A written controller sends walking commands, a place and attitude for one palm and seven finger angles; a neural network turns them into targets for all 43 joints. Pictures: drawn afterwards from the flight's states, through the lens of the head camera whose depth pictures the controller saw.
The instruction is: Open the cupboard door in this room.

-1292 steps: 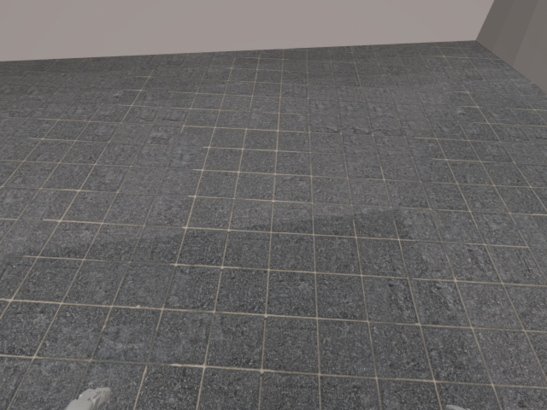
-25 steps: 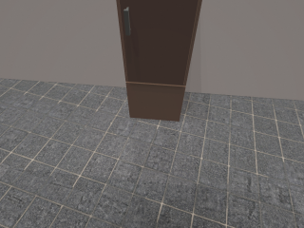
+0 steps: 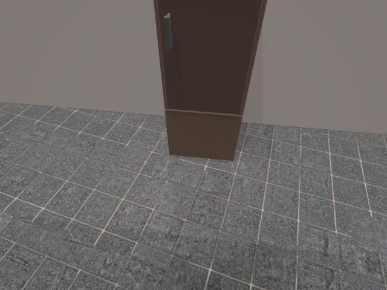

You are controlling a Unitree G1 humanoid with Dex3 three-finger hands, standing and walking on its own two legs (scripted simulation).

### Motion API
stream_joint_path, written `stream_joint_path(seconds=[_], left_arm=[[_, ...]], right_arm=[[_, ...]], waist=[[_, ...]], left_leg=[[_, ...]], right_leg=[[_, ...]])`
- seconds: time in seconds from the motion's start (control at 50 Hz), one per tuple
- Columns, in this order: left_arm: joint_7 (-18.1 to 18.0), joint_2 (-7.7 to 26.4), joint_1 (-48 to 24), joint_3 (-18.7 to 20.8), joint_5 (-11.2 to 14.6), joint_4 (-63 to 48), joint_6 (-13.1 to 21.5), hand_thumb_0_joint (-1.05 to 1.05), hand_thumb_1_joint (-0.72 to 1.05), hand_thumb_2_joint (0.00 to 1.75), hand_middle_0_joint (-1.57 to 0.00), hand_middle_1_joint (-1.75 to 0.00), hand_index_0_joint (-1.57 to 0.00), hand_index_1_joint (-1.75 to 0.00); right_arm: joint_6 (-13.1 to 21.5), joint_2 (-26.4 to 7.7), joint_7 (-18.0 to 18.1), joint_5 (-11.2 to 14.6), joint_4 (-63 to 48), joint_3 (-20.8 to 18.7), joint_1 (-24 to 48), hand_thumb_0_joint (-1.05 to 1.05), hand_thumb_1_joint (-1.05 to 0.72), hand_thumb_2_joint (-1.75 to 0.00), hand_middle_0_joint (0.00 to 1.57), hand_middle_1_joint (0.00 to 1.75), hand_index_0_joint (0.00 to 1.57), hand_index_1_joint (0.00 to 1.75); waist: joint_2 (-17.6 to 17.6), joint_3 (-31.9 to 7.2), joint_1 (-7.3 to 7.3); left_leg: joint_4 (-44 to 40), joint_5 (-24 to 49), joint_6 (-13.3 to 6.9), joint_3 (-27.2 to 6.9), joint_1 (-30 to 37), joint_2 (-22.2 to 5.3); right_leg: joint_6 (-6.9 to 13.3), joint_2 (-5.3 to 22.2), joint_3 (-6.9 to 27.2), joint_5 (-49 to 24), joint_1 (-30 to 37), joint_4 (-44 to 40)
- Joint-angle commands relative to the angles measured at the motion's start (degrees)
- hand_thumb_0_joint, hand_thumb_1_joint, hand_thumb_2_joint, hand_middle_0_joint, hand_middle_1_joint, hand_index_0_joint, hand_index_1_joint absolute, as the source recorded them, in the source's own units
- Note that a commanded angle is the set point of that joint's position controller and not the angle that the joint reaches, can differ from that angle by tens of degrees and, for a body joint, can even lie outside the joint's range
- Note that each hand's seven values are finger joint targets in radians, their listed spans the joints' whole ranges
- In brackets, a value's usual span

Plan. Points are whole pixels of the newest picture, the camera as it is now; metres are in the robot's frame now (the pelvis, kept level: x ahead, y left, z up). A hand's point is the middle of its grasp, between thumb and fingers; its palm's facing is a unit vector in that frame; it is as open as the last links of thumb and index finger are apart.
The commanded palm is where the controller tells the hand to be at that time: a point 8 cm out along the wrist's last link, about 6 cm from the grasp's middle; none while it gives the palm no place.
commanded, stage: walk to a spot facing it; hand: left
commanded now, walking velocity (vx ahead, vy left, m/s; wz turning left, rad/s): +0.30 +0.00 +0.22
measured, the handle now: (168, 31) +1.04 +0.15 +0.09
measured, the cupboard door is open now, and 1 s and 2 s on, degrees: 0 0 0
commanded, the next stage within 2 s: turn to face it in 0.20 s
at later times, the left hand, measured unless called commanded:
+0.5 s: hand out of the picture +0.06 +0.20 -0.18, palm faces +0.16 -0.98 -0.15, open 7.4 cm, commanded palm none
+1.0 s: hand (118, 235) +0.29 +0.22 -0.16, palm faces +0.01 -0.98 -0.20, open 7.3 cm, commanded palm none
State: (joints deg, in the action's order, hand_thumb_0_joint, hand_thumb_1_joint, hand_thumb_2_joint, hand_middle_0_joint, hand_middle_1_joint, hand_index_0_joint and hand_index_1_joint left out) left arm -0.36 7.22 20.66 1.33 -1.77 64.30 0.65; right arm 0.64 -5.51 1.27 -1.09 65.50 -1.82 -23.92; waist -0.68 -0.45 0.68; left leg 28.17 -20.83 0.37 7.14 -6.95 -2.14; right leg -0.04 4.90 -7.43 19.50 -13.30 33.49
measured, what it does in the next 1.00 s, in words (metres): walks ahead: left foot, then right foot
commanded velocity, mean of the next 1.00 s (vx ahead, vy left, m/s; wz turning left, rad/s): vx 0.13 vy -0.01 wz -0.09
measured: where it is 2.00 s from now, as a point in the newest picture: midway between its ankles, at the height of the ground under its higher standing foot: (199, 246)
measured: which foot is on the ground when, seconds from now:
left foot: down 0.00-0.06, up 0.08-0.36, down 0.38-0.76, up 0.78-1.00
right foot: down 0.00-0.40, up 0.42-0.72, down 0.74-1.00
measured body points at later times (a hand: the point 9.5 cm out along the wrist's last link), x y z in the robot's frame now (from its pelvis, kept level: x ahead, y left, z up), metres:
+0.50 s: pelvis +0.16 +0.05 -0.01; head +0.21 +0.08 +0.44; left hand +0.05 +0.25 -0.17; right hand +0.31 -0.17 -0.14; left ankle +0.21 +0.15 -0.73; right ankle +0.03 -0.09 -0.65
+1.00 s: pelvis +0.23 +0.04 +0.01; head +0.26 +0.04 +0.45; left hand +0.29 +0.27 -0.15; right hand +0.26 -0.20 -0.15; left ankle +0.21 +0.16 -0.71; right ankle +0.24 -0.07 -0.73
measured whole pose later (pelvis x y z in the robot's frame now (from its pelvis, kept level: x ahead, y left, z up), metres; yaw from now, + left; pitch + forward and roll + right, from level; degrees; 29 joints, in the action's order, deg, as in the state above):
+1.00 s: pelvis +0.23 +0.04 +0.01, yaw -1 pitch +0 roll +0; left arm -0.3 10.1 11.3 2.5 -1.4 58.9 0.8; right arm -1.0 -10.3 0.4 -1.0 60.9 -2.3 -12.6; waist -0.2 3.7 -0.4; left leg 42.2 -26.3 2.2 4.9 -17.2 -4.0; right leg 1.4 1.0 -4.2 13.8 -14.1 27.9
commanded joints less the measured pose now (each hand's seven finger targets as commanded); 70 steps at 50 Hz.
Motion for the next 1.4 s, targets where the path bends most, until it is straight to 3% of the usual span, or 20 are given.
stream_joint_path(seconds=[0.0,0.04,0.06,0.14,0.28,0.32,0.34,0.38,0.46,0.64,0.7,0.74,0.78,0.94,1.0,1.02,1.04,1.06,1.18,1.38], left_arm=[[0.0,3.7,4.2,0.9,0.1,-2.3,2.2,0.00,0.90,0.90,-0.20,-0.30,-0.20,-0.30],[-1.0,10.7,16.0,2.9,0.3,1.3,2.9,0.00,0.90,0.90,-0.20,-0.30,-0.20,-0.30],[-1.4,10.6,19.9,3.0,0.4,2.7,3.1,0.00,0.90,0.90,-0.20,-0.30,-0.20,-0.30],[-2.0,6.6,13.5,2.0,-0.2,1.5,3.7,0.00,0.90,0.90,-0.20,-0.30,-0.20,-0.30],[-1.6,8.2,6.4,1.4,-0.1,0.7,3.8,0.00,0.90,0.90,-0.20,-0.30,-0.20,-0.30],[-1.7,9.0,4.5,1.2,0.5,0.7,3.7,0.00,0.90,0.90,-0.20,-0.30,-0.20,-0.30],[-1.7,8.9,4.3,0.9,0.7,0.7,3.5,0.00,0.90,0.90,-0.20,-0.30,-0.20,-0.30],[-1.4,4.6,8.6,0.0,2.1,-0.3,3.1,0.00,0.90,0.90,-0.20,-0.30,-0.20,-0.30],[-1.6,3.0,2.4,0.3,1.2,-0.6,1.3,0.00,0.90,0.90,-0.20,-0.30,-0.20,-0.30],[-0.7,3.5,0.3,1.3,0.4,-4.3,-1.3,0.00,0.90,0.90,-0.20,-0.30,-0.20,-0.30],[-0.6,6.1,1.0,1.8,0.1,-4.8,-0.9,0.00,0.90,0.90,-0.20,-0.30,-0.20,-0.30],[-0.9,13.7,-2.4,2.5,-0.2,-6.5,0.2,0.00,0.90,0.90,-0.20,-0.30,-0.20,-0.30],[-1.0,14.8,-4.7,2.8,0.4,-7.5,0.1,0.00,0.90,0.90,-0.20,-0.30,-0.20,-0.30],[-0.6,13.5,-4.1,3.7,0.4,-6.3,0.9,0.00,0.90,0.90,-0.20,-0.30,-0.20,-0.30],[0.0,12.5,-6.9,3.5,1.3,-6.0,0.5,0.00,0.90,0.90,-0.20,-0.30,-0.20,-0.30],[0.3,10.3,-7.7,2.9,1.7,-6.6,0.4,0.00,0.90,0.90,-0.20,-0.30,-0.20,-0.30],[0.9,6.9,-8.1,2.3,1.7,-7.7,0.4,0.00,0.90,0.90,-0.20,-0.30,-0.20,-0.30],[0.9,6.5,-12.0,2.3,1.1,-9.5,0.4,0.00,0.90,0.90,-0.20,-0.30,-0.20,-0.30],[2.2,5.9,-11.3,2.5,0.3,-7.0,0.6,0.00,0.90,0.90,-0.20,-0.30,-0.20,-0.30],[2.2,4.6,-12.8,1.8,0.7,-7.8,1.4,0.00,0.90,0.90,-0.20,-0.30,-0.20,-0.30]], right_arm=[[1.3,-6.3,0.2,0.2,-2.5,-1.2,-1.3,0.00,-0.90,-0.90,0.20,0.30,0.20,0.30],[1.5,-2.9,-0.3,0.3,-6.6,-0.5,4.5,0.00,-0.90,-0.90,0.20,0.30,0.20,0.30],[1.6,-4.9,-0.7,0.0,-8.7,-0.7,10.8,0.00,-0.90,-0.90,0.20,0.30,0.20,0.30],[1.6,-3.9,-1.8,0.2,-8.7,-1.3,12.2,0.00,-0.90,-0.90,0.20,0.30,0.20,0.30],[0.8,-3.4,-3.3,0.5,-10.0,-0.5,15.6,0.00,-0.90,-0.90,0.20,0.30,0.20,0.30],[1.2,-5.4,-2.5,0.0,-7.5,-0.8,8.2,0.00,-0.90,-0.90,0.20,0.30,0.20,0.30],[1.5,-8.3,-2.0,-0.3,-5.1,-1.6,0.7,0.00,-0.90,-0.90,0.20,0.30,0.20,0.30],[2.1,-19.3,-0.4,-0.2,-2.8,-3.7,-9.1,0.00,-0.90,-0.90,0.20,0.30,0.20,0.30],[2.2,-12.8,0.5,0.0,-6.4,-1.6,8.1,0.00,-0.90,-0.90,0.20,0.30,0.20,0.30],[0.7,-11.9,0.0,-0.4,-7.8,-2.6,14.7,0.00,-0.90,-0.90,0.20,0.30,0.20,0.30],[-0.1,-11.7,-0.2,-0.2,-8.0,-2.7,15.3,0.00,-0.90,-0.90,0.20,0.30,0.20,0.30],[-0.9,-6.8,-0.6,0.5,-9.4,-1.8,13.1,0.00,-0.90,-0.90,0.20,0.30,0.20,0.30],[-2.2,-7.9,-0.5,0.6,-9.5,-1.8,14.7,0.00,-0.90,-0.90,0.20,0.30,0.20,0.30],[0.3,-7.8,-0.9,0.2,-8.3,-1.1,12.1,0.00,-0.90,-0.90,0.20,0.30,0.20,0.30],[1.5,-7.3,-0.5,0.1,-5.5,-0.8,4.6,0.00,-0.90,-0.90,0.20,0.30,0.20,0.30],[1.9,-9.6,-0.2,0.0,-4.3,-1.3,1.2,0.00,-0.90,-0.90,0.20,0.30,0.20,0.30],[1.9,-14.3,-0.1,-0.5,-4.2,-2.5,-1.8,0.00,-0.90,-0.90,0.20,0.30,0.20,0.30],[1.3,-17.0,0.1,-0.9,-4.5,-3.3,-3.4,0.00,-0.90,-0.90,0.20,0.30,0.20,0.30],[3.2,-10.9,0.3,-0.6,-3.9,-1.7,-1.7,0.00,-0.90,-0.90,0.20,0.30,0.20,0.30],[2.9,-11.2,0.3,-0.5,-1.3,-2.4,-3.2,0.00,-0.90,-0.90,0.20,0.30,0.20,0.30]], waist=[[3.2,9.6,-2.40],[-19.0,7.8,-7.17],[-16.5,9.4,-9.58],[-3.4,7.6,-5.43],[-9.1,10.5,-1.20],[-7.0,5.3,2.97],[-3.5,-0.5,5.93],[18.8,-15.3,7.64],[8.0,0.3,1.14],[9.0,0.8,-2.66],[2.8,1.5,-4.09],[-16.4,2.8,-2.35],[-13.9,3.8,-2.96],[-6.2,-1.9,-3.29],[-3.6,-1.9,0.13],[3.6,-1.8,1.65],[16.8,-0.2,2.91],[18.7,5.9,4.71],[7.0,8.5,1.29],[9.8,6.1,0.44]], left_leg=[[-5.6,-4.2,-5.7,-10.1,-11.6,-7.6],[17.6,-7.9,-1.6,1.0,-31.0,1.3],[28.4,-12.1,-1.7,-2.9,-35.3,-0.8],[35.1,-5.0,-1.4,-5.3,-36.1,-4.4],[13.3,7.6,-1.4,2.6,-17.5,-0.7],[6.5,14.2,-1.8,4.4,-4.8,1.9],[3.1,20.7,-1.7,2.6,6.0,0.3],[-0.4,58.2,-12.1,-24.4,23.7,-23.7],[-6.7,45.2,-11.2,-13.3,-0.4,-20.4],[-8.7,18.2,-7.8,-4.5,-9.4,-15.7],[-1.4,10.5,-3.7,-1.4,-11.0,-12.5],[12.4,-8.2,2.1,4.0,-17.2,-2.8],[21.7,-13.1,1.7,-2.4,-15.4,-2.9],[11.7,-6.2,2.1,-1.8,-15.6,-1.8],[-4.4,4.0,1.8,0.5,0.0,-0.5],[-8.7,2.2,0.5,-5.4,7.2,-4.8],[-14.8,-6.2,-3.7,-21.5,10.4,-16.4],[-20.9,-12.5,-8.5,-28.8,5.8,-23.6],[-18.9,11.3,-7.8,-11.9,5.6,-16.4],[-9.5,33.4,-6.3,-1.7,3.7,-14.2]], right_leg=[[0.7,1.7,1.4,0.1,1.7,-6.6],[7.6,17.2,23.0,-2.8,19.0,-18.4],[10.3,21.3,27.1,-11.9,18.9,-20.2],[9.2,19.1,13.4,-20.2,18.0,-17.4],[4.2,12.2,-1.9,-29.8,4.7,-17.6],[2.7,9.6,-4.6,-40.6,3.8,-6.8],[1.3,8.6,-5.0,-37.9,1.3,3.0],[-2.4,-2.6,-1.7,17.2,-12.9,32.6],[-1.4,3.1,7.2,11.0,-13.4,33.9],[-2.4,-0.1,2.5,-1.2,-2.0,8.1],[-2.2,-0.4,2.5,-11.1,3.2,-4.7],[4.6,14.5,21.8,-23.1,2.1,-15.8],[10.5,15.5,23.4,-20.0,-2.9,-18.9],[10.7,9.7,18.0,-13.1,9.6,-15.9],[6.9,5.1,14.8,-1.8,-0.2,-12.1],[4.3,1.9,12.1,2.6,-8.2,-6.5],[1.4,-4.0,5.5,7.0,-18.5,5.7],[0.8,-4.2,4.0,11.7,-23.8,15.0],[-0.5,0.7,5.9,-2.5,-25.7,25.7],[1.2,-2.0,-1.4,-6.4,-9.3,1.3]])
